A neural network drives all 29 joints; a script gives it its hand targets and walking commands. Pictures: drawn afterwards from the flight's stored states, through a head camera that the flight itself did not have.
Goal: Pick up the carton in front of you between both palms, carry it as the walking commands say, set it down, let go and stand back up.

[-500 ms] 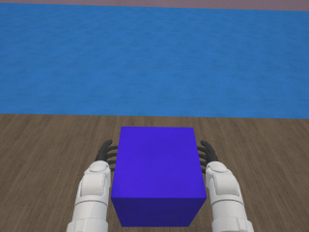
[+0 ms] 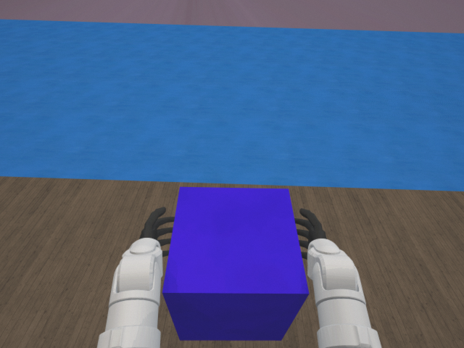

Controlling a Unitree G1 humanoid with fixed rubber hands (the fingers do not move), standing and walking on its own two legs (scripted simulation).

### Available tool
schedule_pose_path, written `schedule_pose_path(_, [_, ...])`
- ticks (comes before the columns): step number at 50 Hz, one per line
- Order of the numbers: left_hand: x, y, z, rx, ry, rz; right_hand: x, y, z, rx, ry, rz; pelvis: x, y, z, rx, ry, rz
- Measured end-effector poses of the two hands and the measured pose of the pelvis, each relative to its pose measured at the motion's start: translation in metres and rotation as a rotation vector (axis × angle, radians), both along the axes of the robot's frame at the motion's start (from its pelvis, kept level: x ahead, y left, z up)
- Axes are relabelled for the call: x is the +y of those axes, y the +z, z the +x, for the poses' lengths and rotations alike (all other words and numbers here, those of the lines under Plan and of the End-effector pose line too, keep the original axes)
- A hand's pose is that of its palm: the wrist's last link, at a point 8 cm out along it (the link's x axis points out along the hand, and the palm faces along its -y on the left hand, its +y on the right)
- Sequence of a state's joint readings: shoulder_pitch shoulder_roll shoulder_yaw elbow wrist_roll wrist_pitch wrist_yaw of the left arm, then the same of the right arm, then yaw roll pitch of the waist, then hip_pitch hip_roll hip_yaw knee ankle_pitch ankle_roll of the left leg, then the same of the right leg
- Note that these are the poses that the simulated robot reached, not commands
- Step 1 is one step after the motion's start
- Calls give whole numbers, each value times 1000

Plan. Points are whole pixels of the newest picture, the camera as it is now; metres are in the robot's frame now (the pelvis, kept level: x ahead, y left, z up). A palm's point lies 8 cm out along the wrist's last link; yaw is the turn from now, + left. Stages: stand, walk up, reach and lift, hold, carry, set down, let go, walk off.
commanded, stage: hold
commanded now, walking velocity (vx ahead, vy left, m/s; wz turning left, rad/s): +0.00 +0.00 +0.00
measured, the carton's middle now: (232, 266) +0.29 +0.00 -0.02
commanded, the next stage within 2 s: carry in 1.18 s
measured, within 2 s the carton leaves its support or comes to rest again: neither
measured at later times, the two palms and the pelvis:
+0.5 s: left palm (150, 245) +0.29 +0.15 +0.05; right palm (315, 252) +0.28 -0.15 +0.05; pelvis +0.00 +0.02 +0.00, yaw -1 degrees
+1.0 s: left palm (150, 248) +0.28 +0.15 +0.05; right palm (316, 247) +0.29 -0.15 +0.06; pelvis +0.00 +0.00 +0.00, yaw +0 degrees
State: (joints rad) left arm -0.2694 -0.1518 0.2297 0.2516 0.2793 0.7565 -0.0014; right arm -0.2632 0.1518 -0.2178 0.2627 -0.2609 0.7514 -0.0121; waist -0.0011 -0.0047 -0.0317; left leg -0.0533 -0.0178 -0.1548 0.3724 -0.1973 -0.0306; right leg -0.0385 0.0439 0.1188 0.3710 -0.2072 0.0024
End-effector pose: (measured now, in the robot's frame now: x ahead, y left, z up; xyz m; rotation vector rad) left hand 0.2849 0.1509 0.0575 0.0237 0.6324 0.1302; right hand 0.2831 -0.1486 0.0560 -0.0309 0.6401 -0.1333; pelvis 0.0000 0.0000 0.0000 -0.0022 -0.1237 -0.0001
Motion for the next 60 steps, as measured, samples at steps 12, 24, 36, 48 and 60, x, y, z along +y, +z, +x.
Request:
schedule_pose_path(12, [8,-10,-2,34,-12,-8,8,-6,-5,32,-11,-12,13,1,-2,-4,-5,0])
schedule_pose_path(24, [3,-5,7,23,-38,-8,3,-4,-6,22,-36,-13,18,1,-3,1,-19,3])
schedule_pose_path(36, [2,-5,4,26,-16,0,2,-6,-2,27,-16,-4,9,1,-2,-1,-17,5])
schedule_pose_path(48, [-1,-3,0,6,-3,6,-1,-1,1,7,4,-9,0,1,1,3,-3,3])
schedule_pose_path(60, [3,-5,2,17,-6,-1,3,-2,1,19,-2,-14,5,1,1,2,-4,0])
